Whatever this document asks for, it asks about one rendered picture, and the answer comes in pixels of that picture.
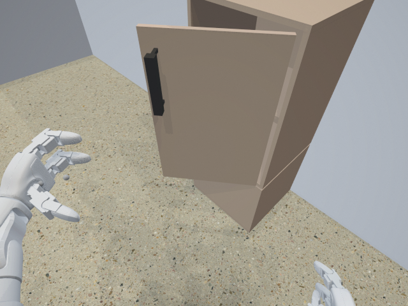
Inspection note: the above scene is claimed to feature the left robot forearm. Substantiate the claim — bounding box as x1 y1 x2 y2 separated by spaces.
0 197 33 306

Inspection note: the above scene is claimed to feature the robot left hand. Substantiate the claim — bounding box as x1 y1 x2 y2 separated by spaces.
0 128 91 222

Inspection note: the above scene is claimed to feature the cupboard door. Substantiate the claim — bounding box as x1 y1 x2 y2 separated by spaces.
136 24 296 186

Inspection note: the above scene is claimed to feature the robot right hand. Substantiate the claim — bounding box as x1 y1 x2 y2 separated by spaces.
308 261 355 306

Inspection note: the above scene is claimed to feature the handle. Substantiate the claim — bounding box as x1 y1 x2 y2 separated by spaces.
144 48 164 116

